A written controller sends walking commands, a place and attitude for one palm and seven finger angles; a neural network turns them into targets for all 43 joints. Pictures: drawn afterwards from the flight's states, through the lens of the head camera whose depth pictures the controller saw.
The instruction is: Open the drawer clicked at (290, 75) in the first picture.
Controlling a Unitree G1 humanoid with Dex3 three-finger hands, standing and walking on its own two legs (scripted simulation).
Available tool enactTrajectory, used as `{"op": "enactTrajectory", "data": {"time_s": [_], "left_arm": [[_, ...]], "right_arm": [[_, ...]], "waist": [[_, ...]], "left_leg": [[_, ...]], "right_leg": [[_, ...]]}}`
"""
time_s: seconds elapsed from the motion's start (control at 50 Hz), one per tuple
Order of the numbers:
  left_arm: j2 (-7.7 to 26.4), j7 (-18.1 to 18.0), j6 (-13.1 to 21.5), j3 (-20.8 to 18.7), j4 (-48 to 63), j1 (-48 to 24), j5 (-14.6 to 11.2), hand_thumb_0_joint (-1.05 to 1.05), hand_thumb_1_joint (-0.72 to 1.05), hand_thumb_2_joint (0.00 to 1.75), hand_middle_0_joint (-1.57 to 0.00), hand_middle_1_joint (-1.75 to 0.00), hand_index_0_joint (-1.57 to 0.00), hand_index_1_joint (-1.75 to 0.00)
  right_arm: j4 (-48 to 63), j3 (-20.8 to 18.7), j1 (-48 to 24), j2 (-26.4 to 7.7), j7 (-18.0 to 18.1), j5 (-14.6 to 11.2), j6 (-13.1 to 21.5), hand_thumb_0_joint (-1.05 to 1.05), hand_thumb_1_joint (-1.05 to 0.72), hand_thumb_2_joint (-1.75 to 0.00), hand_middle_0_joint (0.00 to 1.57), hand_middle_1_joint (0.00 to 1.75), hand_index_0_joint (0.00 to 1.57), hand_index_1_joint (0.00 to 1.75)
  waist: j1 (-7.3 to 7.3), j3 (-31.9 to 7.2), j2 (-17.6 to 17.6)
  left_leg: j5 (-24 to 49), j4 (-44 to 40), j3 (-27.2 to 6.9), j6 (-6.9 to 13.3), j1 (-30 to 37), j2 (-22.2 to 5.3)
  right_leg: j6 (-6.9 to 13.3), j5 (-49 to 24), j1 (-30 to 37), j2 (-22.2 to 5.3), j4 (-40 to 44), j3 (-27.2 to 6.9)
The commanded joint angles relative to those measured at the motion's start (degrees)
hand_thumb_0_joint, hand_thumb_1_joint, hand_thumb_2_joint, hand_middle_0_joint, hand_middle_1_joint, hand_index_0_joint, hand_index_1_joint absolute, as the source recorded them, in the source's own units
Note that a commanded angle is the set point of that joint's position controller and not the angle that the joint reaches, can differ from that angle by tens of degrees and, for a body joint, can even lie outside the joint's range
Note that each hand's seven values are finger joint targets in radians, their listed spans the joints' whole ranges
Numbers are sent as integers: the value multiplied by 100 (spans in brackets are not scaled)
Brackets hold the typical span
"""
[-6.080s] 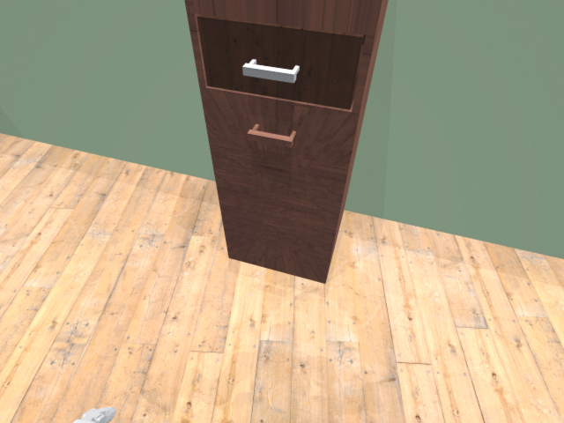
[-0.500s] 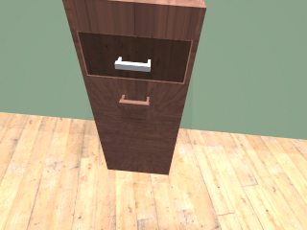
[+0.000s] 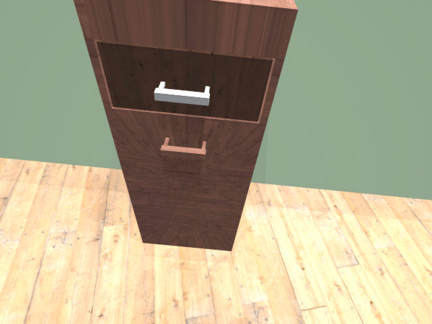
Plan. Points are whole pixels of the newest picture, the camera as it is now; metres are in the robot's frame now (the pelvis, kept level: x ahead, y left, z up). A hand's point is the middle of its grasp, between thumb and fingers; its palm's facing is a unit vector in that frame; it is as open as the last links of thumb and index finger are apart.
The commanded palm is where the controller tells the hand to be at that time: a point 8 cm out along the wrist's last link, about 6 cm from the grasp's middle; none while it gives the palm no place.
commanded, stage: shuffle to correct the standing spot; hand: left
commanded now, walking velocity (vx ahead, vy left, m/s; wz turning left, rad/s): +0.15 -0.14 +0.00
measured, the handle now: (183, 92) +0.58 +0.13 +0.13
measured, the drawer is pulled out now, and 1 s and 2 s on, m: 0.00 0.00 0.00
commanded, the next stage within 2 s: come to a stop and stand still in 0.14 s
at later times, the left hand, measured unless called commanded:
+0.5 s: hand (175, 317) +0.17 +0.09 -0.15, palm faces +0.05 -0.98 -0.21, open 7.3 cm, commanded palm none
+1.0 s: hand out of the picture +0.00 +0.19 -0.17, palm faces +0.12 -0.97 -0.21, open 7.4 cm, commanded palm none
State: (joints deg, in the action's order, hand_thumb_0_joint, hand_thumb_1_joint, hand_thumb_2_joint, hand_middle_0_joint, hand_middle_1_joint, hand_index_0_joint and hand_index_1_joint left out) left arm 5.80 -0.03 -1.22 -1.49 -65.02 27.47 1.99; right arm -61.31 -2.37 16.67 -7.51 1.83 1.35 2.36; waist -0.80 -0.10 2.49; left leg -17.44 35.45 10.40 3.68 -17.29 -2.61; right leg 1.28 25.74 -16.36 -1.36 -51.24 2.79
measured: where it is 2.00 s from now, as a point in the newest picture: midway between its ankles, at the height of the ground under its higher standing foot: outside the picture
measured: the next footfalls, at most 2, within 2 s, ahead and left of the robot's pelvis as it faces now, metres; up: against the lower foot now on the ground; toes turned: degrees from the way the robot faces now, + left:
right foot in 0.36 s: +0.17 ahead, -0.20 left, +0.00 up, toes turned -7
left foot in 0.78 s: +0.06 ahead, +0.07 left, +0.00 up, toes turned +3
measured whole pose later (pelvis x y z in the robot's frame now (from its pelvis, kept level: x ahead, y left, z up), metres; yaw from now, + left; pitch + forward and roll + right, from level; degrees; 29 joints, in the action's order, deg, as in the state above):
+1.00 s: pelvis +0.02 -0.01 +0.01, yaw +2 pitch +0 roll -1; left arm 12.0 -1.1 -3.3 -3.8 -59.8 17.7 1.5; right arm -57.2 -1.9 12.6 -8.4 2.0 1.2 -1.3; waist -1.6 0.5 2.2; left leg -12.5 25.5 5.5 4.9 -13.0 2.0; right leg -2.2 20.4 -22.2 -2.3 -51.5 0.7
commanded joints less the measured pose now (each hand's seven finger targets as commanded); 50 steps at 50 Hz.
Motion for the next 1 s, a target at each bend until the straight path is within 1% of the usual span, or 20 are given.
{"op": "enactTrajectory", "data": {"time_s": [0.0, 0.1, 0.24, 0.3, 0.32, 0.34, 0.38, 0.4, 0.44, 0.5, 0.58, 0.66, 0.7, 0.72, 0.74, 0.76, 0.78, 0.8, 0.86, 0.98], "left_arm": [[330, 42, 128, -115, 449, -164, 64, 0, 90, 90, -20, -30, -20, -30], [187, 81, 58, -132, 643, -583, 7, 0, 90, 90, -20, -30, -20, -30], [359, 99, 66, -197, 996, -1427, -39, 0, 90, 90, -20, -30, -20, -30], [502, -21, 199, -209, 762, -732, -58, 0, 90, 90, -20, -30, -20, -30], [800, -98, 301, -245, 636, -384, -60, 0, 90, 90, -20, -30, -20, -30], [1260, -169, 364, -265, 613, -416, -73, 0, 90, 90, -20, -30, -20, -30], [1335, -194, 307, -231, 782, -818, -77, 0, 90, 90, -20, -30, -20, -30], [1222, -239, 329, -264, 779, -938, -72, 0, 90, 90, -20, -30, -20, -30], [1119, -296, 287, -222, 856, -1167, -69, 0, 90, 90, -20, -30, -20, -30], [1271, -346, 183, -364, 953, -1187, -40, 0, 90, 90, -20, -30, -20, -30], [1397, -362, 128, -422, 1093, -1366, -10, 0, 90, 90, -20, -30, -20, -30], [1471, -312, 57, -458, 1240, -1590, 51, 0, 90, 90, -20, -30, -20, -30], [1464, -275, -1, -447, 1285, -1715, 31, 0, 90, 90, -20, -30, -20, -30], [1361, -241, -52, -424, 1296, -1701, -13, 0, 90, 90, -20, -30, -20, -30], [1052, -206, -108, -351, 1356, -1605, -70, 0, 90, 90, -20, -30, -20, -30], [720, -170, -148, -283, 1456, -1672, -95, 0, 90, 90, -20, -30, -20, -30], [855, -169, -169, -293, 1430, -1774, -82, 0, 90, 90, -20, -30, -20, -30], [877, -159, -211, -307, 1323, -1578, -37, 0, 90, 90, -20, -30, -20, -30], [850, -111, -166, -300, 936, -1026, -2, 0, 90, 90, -20, -30, -20, -30], [714, -152, -73, -123, 801, -1094, -45, 0, 90, 90, -20, -30, -20, -30]], "right_arm": [[-17, -72, 757, -655, 96, -17, 126, 0, -90, -90, 20, 30, 20, 30], [-59, -97, 879, -653, 114, 1, 187, 0, -90, -90, 20, 30, 20, 30], [-121, -219, 903, -785, 55, 74, 42, 0, -90, -90, 20, 30, 20, 30], [-142, -175, 790, -641, 7, 35, -47, 0, -90, -90, 20, 30, 20, 30], [-176, -109, 903, -396, -33, -10, -45, 0, -90, -90, 20, 30, 20, 30], [-122, -21, 1149, -42, -68, -66, -102, 0, -90, -90, 20, 30, 20, 30], [-77, -49, 981, -49, -26, -86, -209, 0, -90, -90, 20, 30, 20, 30], [-84, -56, 922, -35, -4, -103, -303, 0, -90, -90, 20, 30, 20, 30], [-115, -90, 782, -221, 12, -101, -370, 0, -90, -90, 20, 30, 20, 30], [47, -161, 508, -304, -40, -64, -477, 0, -90, -90, 20, 30, 20, 30], [376, -210, 148, -399, -108, -10, -571, 0, -90, -90, 20, 30, 20, 30], [580, -212, 93, -461, -146, -31, -477, 0, -90, -90, 20, 30, 20, 30], [524, -192, 443, -456, -130, -62, -385, 0, -90, -90, 20, 30, 20, 30], [467, -194, 667, -532, -119, -63, -353, 0, -90, -90, 20, 30, 20, 30], [513, -239, 679, -892, -100, -29, -309, 0, -90, -90, 20, 30, 20, 30], [752, -333, 322, -1388, -77, 25, -321, 0, -90, -90, 20, 30, 20, 30], [937, -293, -210, -1391, -52, 55, -354, 0, -90, -90, 20, 30, 20, 30], [992, -228, -547, -1197, -31, 57, -322, 0, -90, -90, 20, 30, 20, 30], [977, -115, -774, -990, 19, 23, -265, 0, -90, -90, 20, 30, 20, 30], [527, -92, 33, -864, 83, -13, -215, 0, -90, -90, 20, 30, 20, 30]], "waist": [[147, 861, -593], [148, 505, -625], [313, 680, -1057], [-47, 94, -562], [-178, -264, 103], [-5, -601, 1195], [52, -277, 589], [63, -314, 1321], [48, -106, 997], [-43, -183, 379], [-41, -230, 460], [-10, -316, 786], [202, -377, 691], [305, -380, 319], [321, -235, -888], [289, 226, -2345], [209, 464, -1855], [13, 485, -1554], [-142, 418, -952], [199, 59, -822]], "left_leg": [[-351, -2762, -2238, 629, 261, -1834], [1515, -2441, -1187, 604, 635, -1525], [1063, -2193, -1046, 505, 339, -1518], [988, -1087, -688, 43, 105, -931], [73, -414, -430, -245, -303, -580], [-1208, 164, -229, -476, -536, -167], [-1571, 948, -567, -467, -311, -191], [-1584, 1281, -594, -499, -324, -194], [-1356, 1818, -810, -558, -529, -168], [-1076, 2329, -804, -633, -738, 18], [-843, 2318, -975, -663, -759, 25], [-907, 1185, -923, -560, -276, 10], [-285, -184, -711, -508, 572, 122], [212, -922, -642, -487, 1158, 167], [-105, -1681, -1634, -283, 1195, -548], [-34, -2488, -2895, 161, 291, -1614], [-195, -2625, -2901, 600, -645, -1783], [-427, -2743, -2541, 587, -932, -1545], [169, -2363, -1736, 394, -332, -925], [1268, -2190, -2092, 647, 1129, -1114]], "right_leg": [[-76, -861, -1728, -552, -1132, -292], [-281, -1290, -1525, -576, -123, -54], [-292, -1208, -831, -425, 1352, 281], [-298, -2024, 775, -189, 2577, 415], [-192, -2802, 1616, -802, 2831, -239], [129, -3618, 1756, -1881, 3080, -1099], [587, -4827, 1060, -2054, 3051, -898], [614, -5332, 871, -1984, 3042, -1035], [817, -5874, 798, -1989, 2900, -849], [981, -5387, 716, -2048, 2969, -752], [988, -4052, 387, -2061, 3203, -800], [881, -2447, 144, -1958, 3303, -974], [614, -1767, -248, -1692, 2997, -847], [367, -1204, -648, -1386, 2670, -634], [52, -449, -1199, -780, 1821, -191], [-309, 487, -1568, -115, 823, 287], [-238, 298, -1105, -227, 116, -310], [-215, -36, -918, -244, -330, -482], [-285, -682, -1039, -104, -957, -408], [-350, -80, -690, -197, 896, -146]]}}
